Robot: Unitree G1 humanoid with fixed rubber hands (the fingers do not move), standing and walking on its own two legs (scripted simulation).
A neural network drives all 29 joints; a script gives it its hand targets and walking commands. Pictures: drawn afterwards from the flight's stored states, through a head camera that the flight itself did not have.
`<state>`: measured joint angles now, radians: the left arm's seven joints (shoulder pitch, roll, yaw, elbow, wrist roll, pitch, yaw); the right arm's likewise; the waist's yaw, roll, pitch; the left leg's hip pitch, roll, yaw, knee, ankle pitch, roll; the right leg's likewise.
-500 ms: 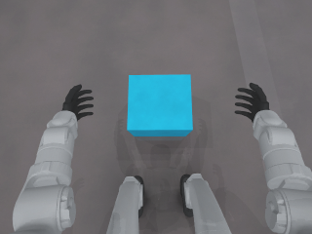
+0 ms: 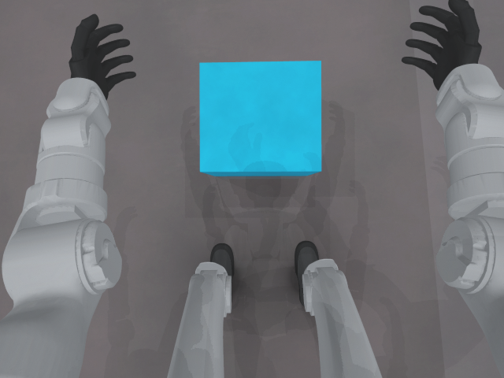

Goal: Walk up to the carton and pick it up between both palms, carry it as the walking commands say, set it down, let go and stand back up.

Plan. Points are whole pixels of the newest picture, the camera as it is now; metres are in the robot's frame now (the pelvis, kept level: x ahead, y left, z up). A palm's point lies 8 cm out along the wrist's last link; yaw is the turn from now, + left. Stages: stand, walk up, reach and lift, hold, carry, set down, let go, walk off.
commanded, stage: reach and lift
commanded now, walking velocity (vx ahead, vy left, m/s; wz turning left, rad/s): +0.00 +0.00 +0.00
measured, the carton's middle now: (260, 126) +0.54 +0.01 -0.54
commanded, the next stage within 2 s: none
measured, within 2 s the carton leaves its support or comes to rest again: neither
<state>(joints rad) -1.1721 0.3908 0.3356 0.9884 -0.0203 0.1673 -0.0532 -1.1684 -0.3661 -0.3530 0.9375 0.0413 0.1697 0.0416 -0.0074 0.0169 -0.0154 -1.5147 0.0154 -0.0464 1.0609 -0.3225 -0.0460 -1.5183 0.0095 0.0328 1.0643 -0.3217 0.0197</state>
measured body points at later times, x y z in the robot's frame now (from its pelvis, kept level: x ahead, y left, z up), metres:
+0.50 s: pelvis -0.02 +0.01 -0.10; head +0.33 +0.01 +0.19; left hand +0.54 +0.24 -0.23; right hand +0.53 -0.24 -0.23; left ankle +0.06 +0.14 -0.62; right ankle +0.06 -0.13 -0.62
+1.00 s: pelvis -0.05 +0.00 -0.22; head +0.33 +0.00 +0.03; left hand +0.53 +0.23 -0.37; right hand +0.53 -0.23 -0.37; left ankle +0.06 +0.14 -0.62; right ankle +0.06 -0.13 -0.62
